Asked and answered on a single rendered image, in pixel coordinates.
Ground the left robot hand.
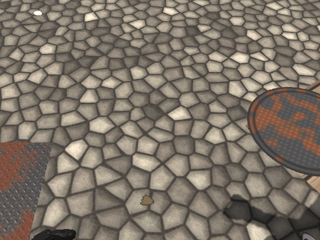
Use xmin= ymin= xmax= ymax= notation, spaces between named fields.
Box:
xmin=31 ymin=229 xmax=76 ymax=240

